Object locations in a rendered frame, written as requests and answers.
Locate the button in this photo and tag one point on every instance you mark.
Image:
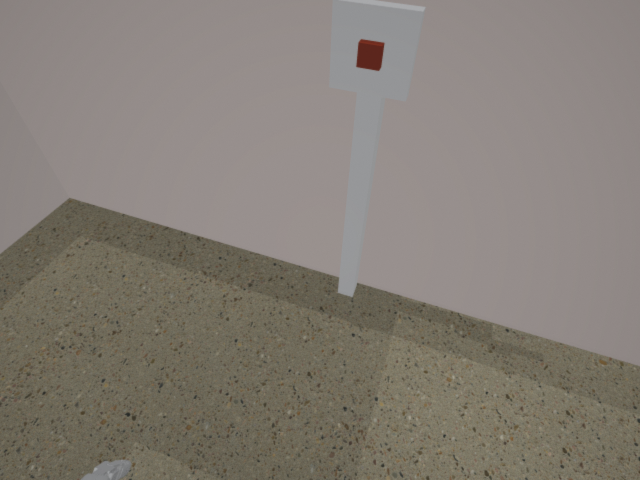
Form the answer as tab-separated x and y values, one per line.
370	54

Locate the panel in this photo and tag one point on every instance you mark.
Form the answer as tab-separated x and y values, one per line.
398	26

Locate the left robot hand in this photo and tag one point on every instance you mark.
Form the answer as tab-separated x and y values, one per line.
109	470

